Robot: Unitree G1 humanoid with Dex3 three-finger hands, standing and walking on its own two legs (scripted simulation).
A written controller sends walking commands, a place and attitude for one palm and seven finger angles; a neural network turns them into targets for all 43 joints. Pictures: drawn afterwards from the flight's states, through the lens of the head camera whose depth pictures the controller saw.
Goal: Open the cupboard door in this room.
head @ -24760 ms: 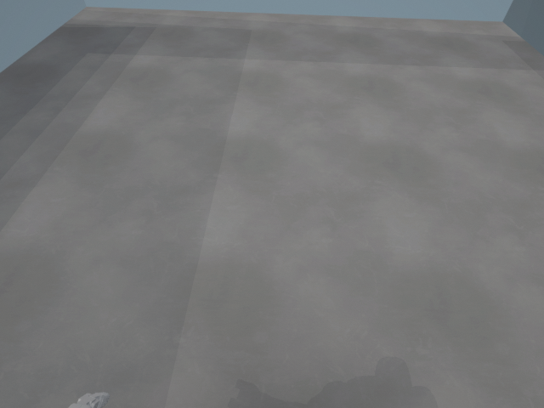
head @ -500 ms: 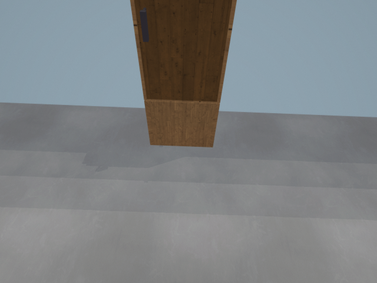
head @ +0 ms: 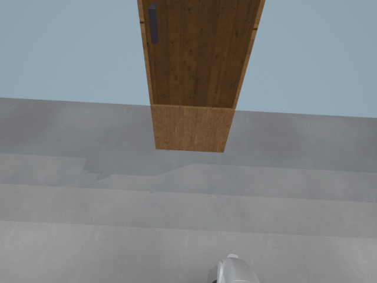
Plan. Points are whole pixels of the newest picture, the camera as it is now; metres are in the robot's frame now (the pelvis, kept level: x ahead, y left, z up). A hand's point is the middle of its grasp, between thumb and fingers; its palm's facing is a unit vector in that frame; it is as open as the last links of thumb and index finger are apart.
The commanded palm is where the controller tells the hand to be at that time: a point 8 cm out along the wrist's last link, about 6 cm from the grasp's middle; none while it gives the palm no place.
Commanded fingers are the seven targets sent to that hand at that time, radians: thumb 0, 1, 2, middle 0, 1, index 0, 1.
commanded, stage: take the last steps up to it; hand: left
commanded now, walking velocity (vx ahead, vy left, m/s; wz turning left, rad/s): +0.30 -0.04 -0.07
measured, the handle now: (154, 23) +0.93 +0.18 +0.08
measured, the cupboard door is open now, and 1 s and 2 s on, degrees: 0 0 0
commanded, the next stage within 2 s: come to a stop and stand still in 0.78 s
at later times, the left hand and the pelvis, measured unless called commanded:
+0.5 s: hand (126, 265) +0.18 +0.16 -0.17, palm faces +0.06 -0.98 -0.20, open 7.3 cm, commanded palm none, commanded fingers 0.00 0.90 0.90 -0.20 -0.30 -0.20 -0.30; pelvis +0.19 -0.02 +0.00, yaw +0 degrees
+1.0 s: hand (139, 182) +0.41 +0.17 -0.17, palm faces -0.04 -0.97 -0.25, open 7.3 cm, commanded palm none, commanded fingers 0.00 0.90 0.90 -0.20 -0.30 -0.20 -0.30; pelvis +0.35 -0.02 -0.01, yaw -3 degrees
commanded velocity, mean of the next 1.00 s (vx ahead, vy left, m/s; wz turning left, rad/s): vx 0.17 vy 0.00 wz -0.02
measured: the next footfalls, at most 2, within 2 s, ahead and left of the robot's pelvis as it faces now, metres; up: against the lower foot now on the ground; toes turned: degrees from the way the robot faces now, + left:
right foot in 0.16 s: +0.23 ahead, -0.12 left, +0.00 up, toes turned -8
left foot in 0.60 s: +0.34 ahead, +0.13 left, +0.00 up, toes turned +9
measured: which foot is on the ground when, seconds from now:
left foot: down 0.00-0.16, up 0.18-0.58, down 0.60-1.00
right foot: up 0.00-0.14, down 0.16-0.62, up 0.64-0.96, down 0.98-1.00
